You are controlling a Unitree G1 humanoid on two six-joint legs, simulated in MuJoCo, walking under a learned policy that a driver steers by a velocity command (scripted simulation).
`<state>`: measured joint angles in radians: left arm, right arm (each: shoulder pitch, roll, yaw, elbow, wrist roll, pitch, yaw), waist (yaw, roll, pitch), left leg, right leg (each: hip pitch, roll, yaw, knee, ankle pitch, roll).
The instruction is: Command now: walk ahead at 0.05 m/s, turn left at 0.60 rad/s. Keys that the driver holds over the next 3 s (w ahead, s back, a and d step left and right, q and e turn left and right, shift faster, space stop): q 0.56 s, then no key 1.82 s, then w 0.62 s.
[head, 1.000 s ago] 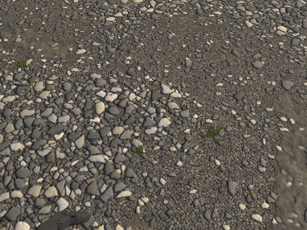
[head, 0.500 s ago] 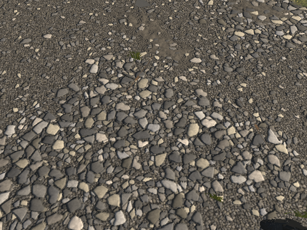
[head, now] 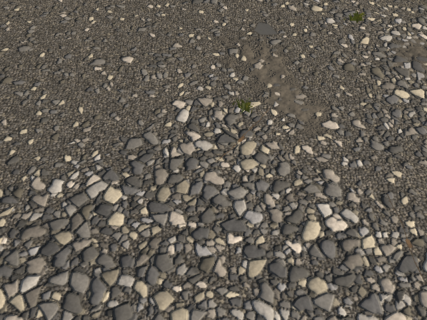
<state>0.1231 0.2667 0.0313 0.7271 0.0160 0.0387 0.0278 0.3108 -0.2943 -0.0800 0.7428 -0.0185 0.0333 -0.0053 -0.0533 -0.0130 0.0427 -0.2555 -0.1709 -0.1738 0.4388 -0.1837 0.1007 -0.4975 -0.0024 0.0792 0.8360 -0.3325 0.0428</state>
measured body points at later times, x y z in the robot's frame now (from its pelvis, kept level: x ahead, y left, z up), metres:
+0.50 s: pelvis +0.01 -0.03 +0.00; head +0.05 -0.03 +0.45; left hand +0.03 +0.27 -0.11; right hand +0.21 -0.26 -0.12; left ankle -0.04 +0.08 -0.70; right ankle +0.04 -0.13 -0.74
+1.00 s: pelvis -0.02 +0.00 +0.00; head -0.01 +0.02 +0.45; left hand -0.06 +0.28 -0.13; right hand +0.20 -0.18 -0.12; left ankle -0.04 +0.06 -0.74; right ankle +0.03 -0.12 -0.72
